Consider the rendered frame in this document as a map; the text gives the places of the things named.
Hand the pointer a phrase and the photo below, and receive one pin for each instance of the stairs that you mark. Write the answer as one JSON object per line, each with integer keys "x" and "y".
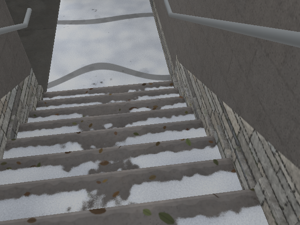
{"x": 131, "y": 154}

